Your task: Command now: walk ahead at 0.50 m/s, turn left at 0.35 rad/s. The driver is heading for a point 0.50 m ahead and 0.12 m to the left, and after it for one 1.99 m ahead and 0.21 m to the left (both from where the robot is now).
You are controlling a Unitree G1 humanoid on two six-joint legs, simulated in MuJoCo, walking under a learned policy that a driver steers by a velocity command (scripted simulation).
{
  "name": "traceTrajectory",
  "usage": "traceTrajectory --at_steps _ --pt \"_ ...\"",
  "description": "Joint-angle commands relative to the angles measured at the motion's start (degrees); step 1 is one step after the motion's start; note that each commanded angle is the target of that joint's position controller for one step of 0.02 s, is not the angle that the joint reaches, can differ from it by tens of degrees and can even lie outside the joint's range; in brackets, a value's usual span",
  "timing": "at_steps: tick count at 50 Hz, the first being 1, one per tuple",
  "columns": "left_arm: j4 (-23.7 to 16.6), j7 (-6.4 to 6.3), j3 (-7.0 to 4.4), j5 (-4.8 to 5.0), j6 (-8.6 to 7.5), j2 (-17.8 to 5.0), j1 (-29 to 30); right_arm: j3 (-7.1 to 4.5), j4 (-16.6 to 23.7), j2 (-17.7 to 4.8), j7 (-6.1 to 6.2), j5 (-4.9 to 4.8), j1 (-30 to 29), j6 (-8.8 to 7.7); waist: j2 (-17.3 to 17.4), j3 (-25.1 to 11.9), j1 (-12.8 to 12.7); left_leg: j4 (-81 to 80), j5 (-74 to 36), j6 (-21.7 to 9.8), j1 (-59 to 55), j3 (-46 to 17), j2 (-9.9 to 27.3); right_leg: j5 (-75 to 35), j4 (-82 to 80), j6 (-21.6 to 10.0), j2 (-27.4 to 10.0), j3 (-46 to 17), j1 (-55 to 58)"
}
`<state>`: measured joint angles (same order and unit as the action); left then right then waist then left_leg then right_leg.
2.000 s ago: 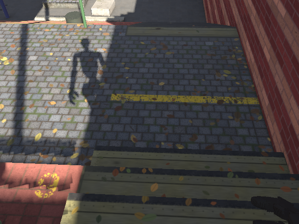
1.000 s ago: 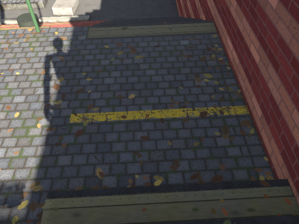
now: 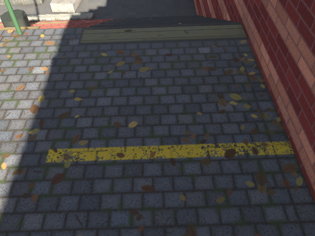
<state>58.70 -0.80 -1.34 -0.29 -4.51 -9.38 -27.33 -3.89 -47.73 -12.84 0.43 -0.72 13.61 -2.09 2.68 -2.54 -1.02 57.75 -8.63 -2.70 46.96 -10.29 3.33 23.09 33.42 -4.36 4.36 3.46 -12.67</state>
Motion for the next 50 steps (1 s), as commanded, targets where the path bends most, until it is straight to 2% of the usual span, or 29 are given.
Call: traceTrajectory --at_steps 1,4,9,11,12,13,14,15,16,17,18,19,21,23,25,26,28,30,34,37,38,39,40,41,42,43,44,46,50 --pt "-1.82 -2.02 -0.69 1.30 -1.27 -5.98 -0.37 -0.52 5.76 -1.97 -1.92 1.28 -5.34 -0.46 -5.61 4.80 0.27 -16.15 -21.94 -1.14 -4.83 0.16 -1.64 -19.93 -6.71 -3.14 -13.53 -6.93 -5.43" --pt "-2.22 -2.50 -0.69 0.13 -0.70 -7.10 1.16 0.06 7.59 -0.08 -3.46 0.78 -8.35 -0.55 -6.66 5.55 -1.10 -21.66 -27.46 -0.57 -18.33 5.02 -3.63 -11.72 -1.96 -2.22 -11.63 -2.93 -12.91" --pt "-2.03 -2.80 -1.68 0.75 1.73 -8.41 -4.92 1.47 12.02 0.77 -5.43 -1.35 -16.39 0.03 -4.41 11.44 -7.15 -30.96 -9.97 0.00 -1.39 3.61 -0.74 -16.22 12.73 -4.05 -17.49 -9.25 6.90" --pt "-2.15 -2.38 -1.89 0.89 2.27 -9.34 -3.75 1.32 10.57 -0.98 -5.46 -1.47 -14.98 -0.52 -4.33 11.13 -5.93 -34.86 -1.10 -1.57 -7.06 7.97 0.06 -26.27 19.03 -4.41 -19.53 -8.81 6.41" --pt "-2.13 -2.05 -1.97 0.64 2.30 -10.54 -3.56 0.59 8.67 -2.33 -5.37 -0.38 -9.31 -0.63 -4.03 7.75 -3.36 -34.94 2.47 -2.70 -18.50 12.03 -2.64 -32.47 26.40 -4.00 -18.35 -6.76 2.96" --pt "-1.80 -1.44 -2.11 0.46 1.63 -11.11 -0.34 -0.90 4.15 -4.58 -4.79 -0.50 4.06 -0.46 -3.99 2.21 3.97 -36.51 -3.05 -5.76 -37.27 11.94 -3.11 -34.29 40.50 -3.03 -16.56 -5.36 -4.72" --pt "-3.02 -0.75 -2.04 -0.45 0.15 -9.91 -0.83 -2.76 1.31 -10.52 -4.19 -0.05 13.12 -0.10 6.30 -3.97 7.49 -29.13 -26.07 -9.80 -57.86 8.52 -0.41 -17.97 64.73 1.58 -9.13 1.13 -19.76" --pt "-3.48 0.87 -0.09 -0.97 -1.53 -4.88 -10.74 -1.80 0.86 -12.14 -4.42 0.07 15.31 0.15 14.63 -16.92 3.97 -10.83 -38.60 -20.43 -81.61 -8.09 11.09 28.21 87.38 5.36 -5.91 -3.52 -42.11" --pt "-8.10 1.79 -0.76 1.21 -3.21 -10.83 -4.91 -2.71 -0.04 -12.89 -4.03 -1.85 21.47 1.27 13.77 -26.90 9.55 -20.30 -16.53 -27.33 -86.18 -20.22 15.78 26.29 86.30 7.45 -5.49 -8.96 -46.73" --pt "-14.13 1.11 -0.50 3.51 -3.48 -10.16 5.50 -3.15 -0.55 -14.87 -2.54 -1.73 20.45 1.83 10.05 -22.15 9.77 -32.45 11.18 -26.46 -81.29 -29.71 17.58 18.34 79.02 7.65 -5.70 -8.61 -54.19" --pt "-14.69 -0.88 -1.45 2.63 -2.20 -11.61 14.03 -1.37 2.35 -8.42 -2.07 -0.37 9.42 1.63 -7.03 -9.03 7.28 -37.53 20.96 -19.48 -65.14 -26.67 15.04 7.73 69.09 6.09 -9.08 -7.37 -53.09" --pt "-15.85 -2.04 -1.67 2.25 -0.99 -10.74 12.67 -1.48 4.64 -10.20 -2.03 0.53 2.94 0.71 -4.19 -5.37 2.63 -37.26 20.14 -21.47 -52.46 -32.40 16.79 5.23 68.13 6.42 -9.04 -8.79 -48.77" --pt "-13.56 -2.31 -2.99 -0.25 0.36 -10.51 6.86 -0.18 7.39 -5.79 -2.36 -0.21 -4.76 -1.56 -6.22 2.06 -3.88 -36.59 8.77 -17.06 -30.31 -20.02 9.07 -7.16 45.07 6.69 -12.06 -12.28 -36.66" --pt "-16.79 -2.15 -2.90 -2.71 -0.26 -8.07 11.97 -0.76 7.18 -6.89 -0.09 -0.11 -4.11 -1.23 -3.17 0.60 -3.15 -35.21 -4.65 -15.75 -22.38 -11.67 3.18 -11.46 30.20 9.07 -11.38 -8.96 -26.46" --pt "-16.10 -0.79 -2.99 -1.95 -0.94 -7.74 8.71 -1.16 7.06 -7.76 1.84 1.00 -1.32 -0.60 -0.20 -4.33 -3.46 -29.61 -22.28 -14.51 -22.66 -7.31 1.65 -25.53 30.40 8.79 -8.79 -7.65 -20.36" --pt "-17.98 -0.14 -3.94 -1.00 -1.55 -10.35 13.97 -1.08 4.91 -6.77 2.75 0.08 4.91 -1.12 0.46 -2.33 -0.29 -27.51 -13.97 -13.48 -28.49 -8.41 0.42 -33.23 23.89 8.23 -8.74 -11.30 -28.50" --pt "-19.40 0.84 -2.72 -2.43 -1.61 -6.78 18.04 0.03 2.82 -3.24 3.68 -1.74 7.52 -0.67 -0.03 -0.42 1.62 -24.60 5.20 -10.30 -21.75 -2.31 -4.54 -50.42 4.98 6.59 -6.41 -8.89 -18.87" --pt "-21.58 1.37 -2.07 -1.73 -0.63 -4.58 22.51 0.29 1.54 -3.75 3.76 -1.32 9.32 -0.08 0.52 0.45 3.72 -23.19 16.22 -9.27 -18.25 -2.71 -4.69 -54.96 -1.74 6.90 -4.24 -7.20 -11.99" --pt "-23.88 3.07 -2.11 0.38 -0.28 -6.75 23.48 0.90 2.35 -2.41 4.43 -0.25 9.84 0.25 0.98 2.96 4.90 -10.44 19.45 -9.42 -30.04 -7.98 -1.27 -52.01 -12.55 4.77 -8.66 -13.96 -17.88" --pt "-18.64 3.75 -3.06 1.72 -0.65 -7.20 12.85 1.13 0.94 -1.95 4.88 0.79 10.50 0.78 -1.74 4.34 2.45 2.61 14.79 -8.21 -28.49 -6.90 -1.12 -54.97 -23.60 3.55 -9.86 -10.89 -6.12" --pt "-14.92 3.78 -3.91 0.93 -0.33 -8.20 4.60 1.60 -0.13 -0.20 3.65 1.29 12.91 0.58 -5.63 1.07 0.94 12.43 17.69 -6.01 -21.86 -1.15 -4.75 -66.05 -19.04 3.47 -8.86 -7.84 7.20" --pt "-10.15 3.80 -4.89 -0.45 0.08 -11.55 -7.89 1.92 -0.64 1.18 1.56 0.75 14.86 -0.48 -14.59 -6.85 -2.93 34.38 39.79 -0.45 -1.87 5.87 -9.08 -90.49 -3.61 -3.29 -16.89 -14.24 32.54" --pt "-8.70 3.79 -4.67 1.16 0.92 -12.94 -6.93 2.70 -0.02 -0.95 0.37 -0.57 20.78 -1.60 -20.05 -15.38 -0.96 53.71 60.23 4.79 11.85 7.41 -8.80 -91.37 4.33 -12.03 -23.13 -24.00 45.57" --pt "-9.79 3.58 -3.90 1.61 2.04 -11.43 -4.48 2.85 1.56 -3.29 -0.04 -0.35 18.05 -1.97 -15.75 -18.93 -2.39 57.86 57.94 6.56 16.74 5.97 -4.40 -83.54 3.70 -13.76 -24.64 -26.87 44.49" --pt "-11.81 2.82 -3.39 1.02 3.19 -10.49 -0.67 2.74 3.85 -3.50 0.31 -0.12 9.72 -1.44 -9.68 -17.62 -3.91 58.61 56.37 7.73 17.17 7.09 -3.30 -78.30 1.52 -13.96 -23.23 -26.10 38.57" --pt "-15.48 1.49 -3.73 -0.97 4.01 -13.24 5.53 3.04 8.64 -3.06 2.04 -0.02 0.06 -0.70 -1.41 -13.41 -3.58 55.33 46.89 7.61 14.74 6.78 -3.19 -65.47 -4.91 -15.66 -25.00 -32.06 25.98" --pt "-16.20 0.12 -4.14 -2.76 4.20 -16.82 11.52 3.94 11.40 -0.74 3.20 -1.51 -0.46 0.59 -6.92 -13.57 1.63 52.20 42.16 7.97 12.02 2.36 -0.77 -51.68 -8.03 -20.26 -30.40 -42.29 16.90" --pt "-18.11 -0.60 -2.87 -1.18 4.41 -13.76 11.99 1.43 9.63 -7.11 4.82 0.61 -0.74 2.45 -2.54 -5.77 1.83 43.53 32.92 7.37 5.71 3.72 -2.28 -43.04 -10.75 -15.28 -20.37 -31.27 0.90" --pt "-18.12 -3.27 -1.48 -0.11 5.40 -10.60 7.44 2.23 14.34 0.16 4.87 2.39 -7.51 2.15 -7.25 -3.00 0.78 26.03 18.34 9.73 3.55 6.78 -6.21 -43.37 -9.66 -10.47 -10.51 -25.09 -4.17"
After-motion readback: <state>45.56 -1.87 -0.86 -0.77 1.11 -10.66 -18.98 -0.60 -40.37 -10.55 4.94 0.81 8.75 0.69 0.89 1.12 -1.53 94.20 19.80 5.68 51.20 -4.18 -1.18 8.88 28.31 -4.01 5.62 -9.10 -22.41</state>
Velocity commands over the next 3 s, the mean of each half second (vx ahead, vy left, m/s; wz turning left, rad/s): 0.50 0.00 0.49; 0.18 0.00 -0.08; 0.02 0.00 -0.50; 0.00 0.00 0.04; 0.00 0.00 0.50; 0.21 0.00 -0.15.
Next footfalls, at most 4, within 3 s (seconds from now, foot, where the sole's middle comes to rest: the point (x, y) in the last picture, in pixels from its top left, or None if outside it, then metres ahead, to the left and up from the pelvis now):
0.26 left None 0.29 0.15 -0.91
0.76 right None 0.60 0.01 -1.06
1.28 left None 0.61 0.21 -1.06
1.66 right None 0.59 -0.05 -1.06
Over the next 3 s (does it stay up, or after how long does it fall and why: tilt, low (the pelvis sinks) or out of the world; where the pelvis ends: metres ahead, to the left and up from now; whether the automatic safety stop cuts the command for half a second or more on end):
stays up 0.75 0.13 -0.29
